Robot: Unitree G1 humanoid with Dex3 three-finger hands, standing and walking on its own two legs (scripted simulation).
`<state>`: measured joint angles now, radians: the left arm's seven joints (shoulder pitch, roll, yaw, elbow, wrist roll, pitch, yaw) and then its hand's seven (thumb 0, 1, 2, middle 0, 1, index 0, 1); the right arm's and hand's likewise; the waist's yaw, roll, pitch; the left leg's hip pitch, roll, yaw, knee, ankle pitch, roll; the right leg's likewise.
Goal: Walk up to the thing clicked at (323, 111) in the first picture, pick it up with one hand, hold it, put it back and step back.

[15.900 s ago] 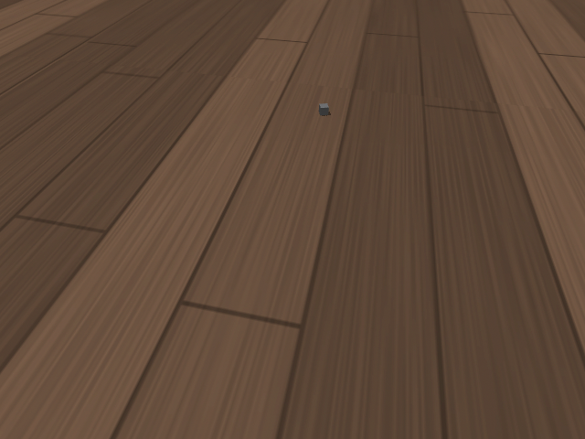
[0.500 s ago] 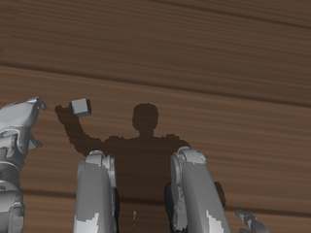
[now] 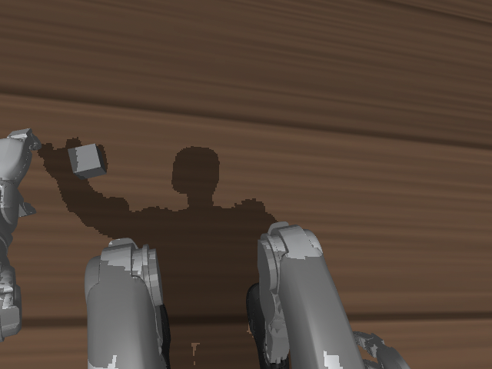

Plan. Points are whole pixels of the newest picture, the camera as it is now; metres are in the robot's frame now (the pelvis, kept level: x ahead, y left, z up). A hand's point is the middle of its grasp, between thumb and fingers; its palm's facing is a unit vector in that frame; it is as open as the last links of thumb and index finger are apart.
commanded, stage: rise first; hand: left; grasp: from above
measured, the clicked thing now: (88, 162) +0.51 +0.28 -0.32
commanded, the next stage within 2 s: none
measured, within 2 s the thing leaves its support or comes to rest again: neither
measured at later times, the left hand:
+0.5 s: hand (28, 176) +0.45 +0.33 -0.19, palm faces -0.43 -0.12 -0.90, open 12.4 cm
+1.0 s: hand (35, 170) +0.46 +0.33 -0.20, palm faces -0.41 -0.12 -0.90, open 12.7 cm
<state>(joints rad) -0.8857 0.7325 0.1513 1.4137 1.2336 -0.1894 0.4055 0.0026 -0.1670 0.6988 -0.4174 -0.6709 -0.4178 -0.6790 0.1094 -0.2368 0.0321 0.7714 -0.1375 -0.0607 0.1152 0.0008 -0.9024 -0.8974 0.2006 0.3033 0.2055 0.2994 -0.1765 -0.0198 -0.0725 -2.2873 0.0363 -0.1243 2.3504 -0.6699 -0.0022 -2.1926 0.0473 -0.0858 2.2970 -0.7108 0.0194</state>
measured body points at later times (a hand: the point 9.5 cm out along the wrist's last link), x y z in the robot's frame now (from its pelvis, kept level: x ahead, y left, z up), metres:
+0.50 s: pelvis +0.01 +0.00 -0.01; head +0.26 +0.07 +0.35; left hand +0.46 +0.34 -0.14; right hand +0.07 -0.27 -0.12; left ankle +0.08 +0.13 -0.31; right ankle +0.09 -0.12 -0.31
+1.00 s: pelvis +0.00 +0.00 -0.02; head +0.25 +0.08 +0.34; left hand +0.48 +0.33 -0.15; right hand +0.06 -0.27 -0.13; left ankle +0.08 +0.13 -0.31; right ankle +0.09 -0.12 -0.31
